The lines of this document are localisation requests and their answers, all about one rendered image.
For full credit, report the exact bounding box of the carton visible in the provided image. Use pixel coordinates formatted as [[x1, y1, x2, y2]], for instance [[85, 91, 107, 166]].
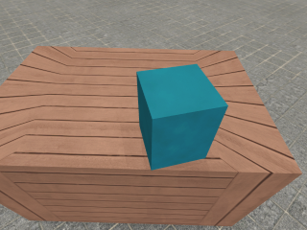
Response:
[[136, 64, 228, 171]]

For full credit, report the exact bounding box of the pedestal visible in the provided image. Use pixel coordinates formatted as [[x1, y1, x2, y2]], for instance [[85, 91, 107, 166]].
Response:
[[0, 46, 302, 226]]

